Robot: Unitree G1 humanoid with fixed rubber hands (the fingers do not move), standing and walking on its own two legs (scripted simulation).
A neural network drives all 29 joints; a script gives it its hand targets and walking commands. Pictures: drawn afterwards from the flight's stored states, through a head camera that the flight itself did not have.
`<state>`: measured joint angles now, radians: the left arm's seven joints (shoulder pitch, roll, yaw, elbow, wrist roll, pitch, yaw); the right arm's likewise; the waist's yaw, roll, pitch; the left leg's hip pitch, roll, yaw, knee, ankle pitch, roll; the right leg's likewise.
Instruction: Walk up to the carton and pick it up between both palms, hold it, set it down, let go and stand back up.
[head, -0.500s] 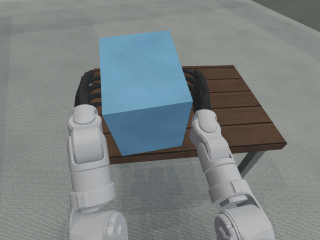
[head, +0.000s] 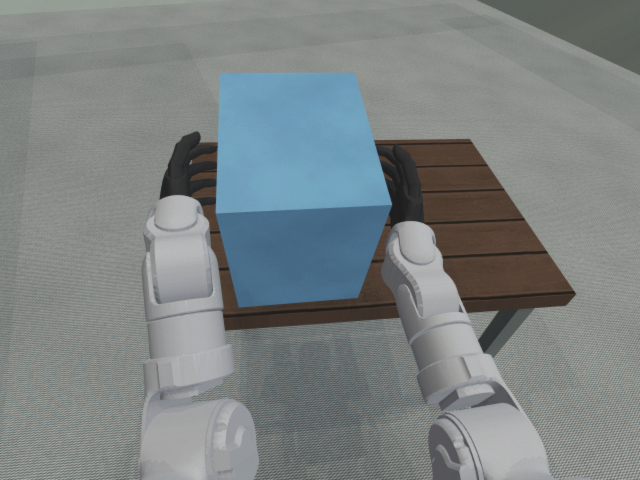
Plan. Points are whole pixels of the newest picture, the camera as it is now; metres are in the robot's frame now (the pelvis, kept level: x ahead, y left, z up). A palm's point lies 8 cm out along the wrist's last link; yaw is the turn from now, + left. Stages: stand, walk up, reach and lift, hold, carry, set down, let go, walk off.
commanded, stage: hold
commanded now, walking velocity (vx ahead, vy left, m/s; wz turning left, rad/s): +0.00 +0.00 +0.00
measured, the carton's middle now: (294, 194) +0.44 +0.01 +0.13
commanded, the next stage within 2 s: set down in 0.66 s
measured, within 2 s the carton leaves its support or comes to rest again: neither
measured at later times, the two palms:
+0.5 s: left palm (177, 202) +0.37 +0.14 +0.19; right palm (401, 215) +0.36 -0.11 +0.16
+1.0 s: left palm (172, 195) +0.38 +0.15 +0.19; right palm (393, 198) +0.38 -0.11 +0.17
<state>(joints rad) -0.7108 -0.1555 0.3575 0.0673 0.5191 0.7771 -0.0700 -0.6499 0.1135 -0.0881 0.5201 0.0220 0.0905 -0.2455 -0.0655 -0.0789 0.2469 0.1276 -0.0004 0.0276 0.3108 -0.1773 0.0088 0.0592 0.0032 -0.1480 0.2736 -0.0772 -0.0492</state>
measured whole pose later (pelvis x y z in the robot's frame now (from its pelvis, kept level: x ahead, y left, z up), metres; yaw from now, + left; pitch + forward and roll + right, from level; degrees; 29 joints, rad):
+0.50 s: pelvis +0.01 +0.00 +0.00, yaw +0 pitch -15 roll +0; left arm -0.65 -0.13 0.32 -0.03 0.50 0.79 -0.07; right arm -0.60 0.13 -0.03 0.43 0.07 0.11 -0.28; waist -0.08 -0.09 0.25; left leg 0.14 0.01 0.02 0.32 -0.19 0.00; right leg 0.08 0.01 -0.16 0.26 -0.08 -0.05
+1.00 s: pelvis +0.02 +0.01 +0.00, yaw +2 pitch -13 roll -1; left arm -0.62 -0.16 0.31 0.09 0.50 0.61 -0.05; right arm -0.60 0.13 -0.12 0.51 -0.03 -0.06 -0.24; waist -0.06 -0.05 0.19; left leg 0.11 0.00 0.00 0.32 -0.21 0.01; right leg 0.07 0.00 -0.17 0.26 -0.10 -0.04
